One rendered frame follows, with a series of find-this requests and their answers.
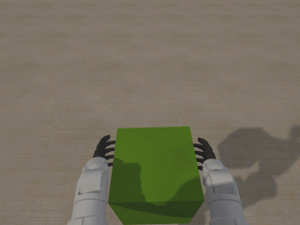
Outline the right robot forearm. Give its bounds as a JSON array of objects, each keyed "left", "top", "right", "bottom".
[{"left": 202, "top": 158, "right": 250, "bottom": 225}]

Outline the robot left hand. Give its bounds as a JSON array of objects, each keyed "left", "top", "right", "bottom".
[{"left": 93, "top": 135, "right": 116, "bottom": 167}]

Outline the carton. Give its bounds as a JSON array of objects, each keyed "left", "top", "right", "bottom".
[{"left": 108, "top": 127, "right": 204, "bottom": 225}]

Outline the left robot forearm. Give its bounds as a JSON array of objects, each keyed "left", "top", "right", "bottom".
[{"left": 67, "top": 157, "right": 109, "bottom": 225}]

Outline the robot right hand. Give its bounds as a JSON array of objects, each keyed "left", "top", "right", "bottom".
[{"left": 193, "top": 138, "right": 216, "bottom": 171}]

